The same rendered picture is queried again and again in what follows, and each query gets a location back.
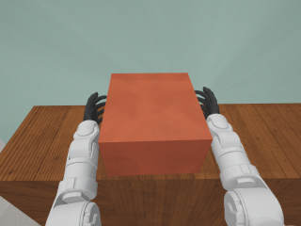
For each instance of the carton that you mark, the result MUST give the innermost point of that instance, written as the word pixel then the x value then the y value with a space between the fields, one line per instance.
pixel 153 124

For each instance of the robot right hand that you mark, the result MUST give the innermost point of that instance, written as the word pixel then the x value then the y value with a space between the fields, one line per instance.
pixel 211 107

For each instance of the robot left upper arm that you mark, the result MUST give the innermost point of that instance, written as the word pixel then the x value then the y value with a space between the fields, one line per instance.
pixel 85 213

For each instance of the robot left hand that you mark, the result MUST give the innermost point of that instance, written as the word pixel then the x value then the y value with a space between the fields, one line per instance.
pixel 91 113

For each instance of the right robot forearm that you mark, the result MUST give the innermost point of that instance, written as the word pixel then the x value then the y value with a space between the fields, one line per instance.
pixel 235 168

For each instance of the robot right upper arm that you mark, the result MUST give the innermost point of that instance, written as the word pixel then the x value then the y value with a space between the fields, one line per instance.
pixel 252 206

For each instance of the pedestal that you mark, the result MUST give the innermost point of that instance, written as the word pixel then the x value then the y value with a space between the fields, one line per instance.
pixel 33 163

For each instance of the left robot forearm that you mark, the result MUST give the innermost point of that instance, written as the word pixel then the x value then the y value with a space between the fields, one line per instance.
pixel 79 181

